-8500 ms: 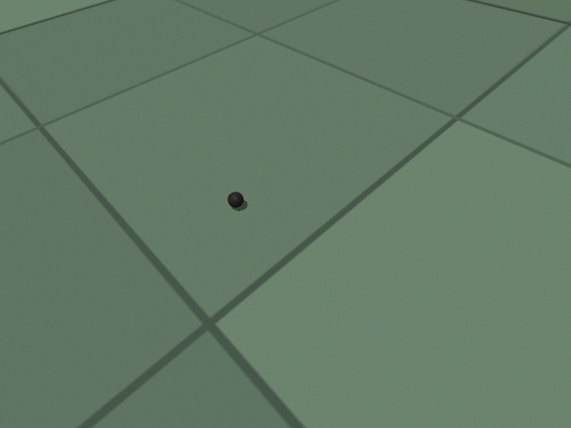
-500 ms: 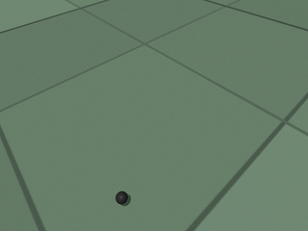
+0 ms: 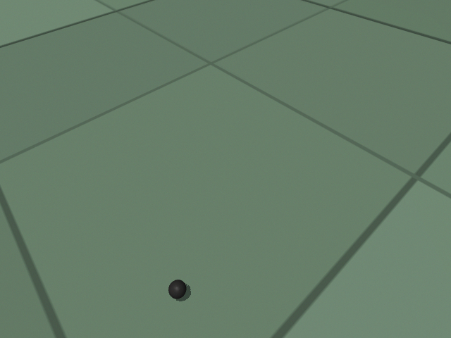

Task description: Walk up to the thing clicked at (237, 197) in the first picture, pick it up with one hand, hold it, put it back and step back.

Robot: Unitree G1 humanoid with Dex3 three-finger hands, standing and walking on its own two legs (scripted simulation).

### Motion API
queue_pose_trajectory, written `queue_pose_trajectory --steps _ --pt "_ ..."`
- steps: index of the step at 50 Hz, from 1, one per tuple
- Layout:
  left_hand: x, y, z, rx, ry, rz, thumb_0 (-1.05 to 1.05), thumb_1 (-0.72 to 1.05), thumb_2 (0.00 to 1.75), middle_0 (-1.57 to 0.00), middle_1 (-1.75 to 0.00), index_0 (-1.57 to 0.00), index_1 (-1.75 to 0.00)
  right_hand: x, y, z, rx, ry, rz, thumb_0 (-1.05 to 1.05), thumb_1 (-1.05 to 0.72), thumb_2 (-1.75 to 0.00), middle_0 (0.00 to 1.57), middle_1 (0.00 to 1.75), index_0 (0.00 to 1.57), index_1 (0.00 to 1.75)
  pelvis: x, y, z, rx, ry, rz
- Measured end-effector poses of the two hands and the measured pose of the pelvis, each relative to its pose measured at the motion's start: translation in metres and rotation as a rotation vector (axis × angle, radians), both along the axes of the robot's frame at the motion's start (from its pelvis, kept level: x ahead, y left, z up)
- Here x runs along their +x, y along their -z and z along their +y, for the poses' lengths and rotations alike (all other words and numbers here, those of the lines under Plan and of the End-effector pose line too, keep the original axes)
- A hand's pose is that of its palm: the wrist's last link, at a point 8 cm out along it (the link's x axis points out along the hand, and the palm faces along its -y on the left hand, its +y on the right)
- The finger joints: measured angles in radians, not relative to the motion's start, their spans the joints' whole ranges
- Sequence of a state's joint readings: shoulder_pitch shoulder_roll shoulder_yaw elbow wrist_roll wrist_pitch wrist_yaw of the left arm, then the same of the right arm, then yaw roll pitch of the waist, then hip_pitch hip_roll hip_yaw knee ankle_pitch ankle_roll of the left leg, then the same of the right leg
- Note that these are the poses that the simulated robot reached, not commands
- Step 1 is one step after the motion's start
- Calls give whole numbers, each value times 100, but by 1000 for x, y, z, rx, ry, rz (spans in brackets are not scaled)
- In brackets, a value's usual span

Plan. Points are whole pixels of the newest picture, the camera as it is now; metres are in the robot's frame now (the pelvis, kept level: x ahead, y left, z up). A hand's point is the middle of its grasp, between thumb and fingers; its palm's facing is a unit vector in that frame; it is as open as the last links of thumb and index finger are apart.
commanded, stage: rise first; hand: left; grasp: from above
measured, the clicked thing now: (177, 289) +0.44 +0.26 -0.74
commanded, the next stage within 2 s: none
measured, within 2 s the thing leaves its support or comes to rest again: neither
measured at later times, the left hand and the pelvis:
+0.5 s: hand out of the picture +0.13 +0.26 -0.20, palm faces -0.09 -0.91 -0.40, open 13.1 cm; pelvis -0.01 +0.01 -0.05, yaw +0 degrees
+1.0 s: hand out of the picture +0.12 +0.27 -0.25, palm faces -0.21 -0.84 -0.50, open 14.2 cm; pelvis -0.02 +0.02 -0.12, yaw +0 degrees
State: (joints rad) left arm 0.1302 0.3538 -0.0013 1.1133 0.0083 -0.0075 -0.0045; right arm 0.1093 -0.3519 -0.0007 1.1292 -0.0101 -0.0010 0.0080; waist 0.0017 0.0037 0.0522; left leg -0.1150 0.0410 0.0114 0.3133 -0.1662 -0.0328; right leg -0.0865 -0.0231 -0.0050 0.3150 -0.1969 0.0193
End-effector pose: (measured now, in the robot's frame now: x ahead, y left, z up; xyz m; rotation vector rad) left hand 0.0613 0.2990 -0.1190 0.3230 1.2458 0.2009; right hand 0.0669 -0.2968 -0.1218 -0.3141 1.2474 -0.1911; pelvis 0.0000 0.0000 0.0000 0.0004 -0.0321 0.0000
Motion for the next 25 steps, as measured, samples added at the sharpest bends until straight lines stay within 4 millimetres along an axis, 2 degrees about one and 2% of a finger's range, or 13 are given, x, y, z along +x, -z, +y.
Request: queue_pose_trajectory --steps 3,7,11,14,19,25 --pt "3 0 -1 -2 -10 -17 1 89 90 -20 -30 -20 -31 2 -1 0 -2 8 -17 0 -91 -90 20 30 21 30 0 1 0 -1 -3 11" --pt "34 3 -7 -19 -38 -109 1 80 92 -20 -40 -18 -41 10 1 12 10 -3 -105 1 -93 -91 20 30 20 30 -8 6 1 -4 -16 53" --pt "67 10 -4 -22 24 -134 1 60 92 -18 -58 -17 -59 13 6 26 32 7 -144 1 -93 -91 20 30 20 30 -14 14 0 -5 -11 114" --pt "82 14 0 -6 59 -145 1 41 92 -15 -74 -15 -73 12 11 34 48 23 -165 1 -93 -91 20 30 20 30 -14 21 1 -4 -2 147" --pt "83 19 3 32 83 -115 1 6 93 -10 -94 -12 -92 15 18 45 73 35 -194 1 -92 -91 20 30 21 30 -10 30 7 -7 0 181" --pt "70 38 6 53 101 -70 1 -31 96 -8 -103 -9 -103 35 28 52 76 5 -268 1 -91 -90 20 30 21 30 -9 48 12 -12 1 231"
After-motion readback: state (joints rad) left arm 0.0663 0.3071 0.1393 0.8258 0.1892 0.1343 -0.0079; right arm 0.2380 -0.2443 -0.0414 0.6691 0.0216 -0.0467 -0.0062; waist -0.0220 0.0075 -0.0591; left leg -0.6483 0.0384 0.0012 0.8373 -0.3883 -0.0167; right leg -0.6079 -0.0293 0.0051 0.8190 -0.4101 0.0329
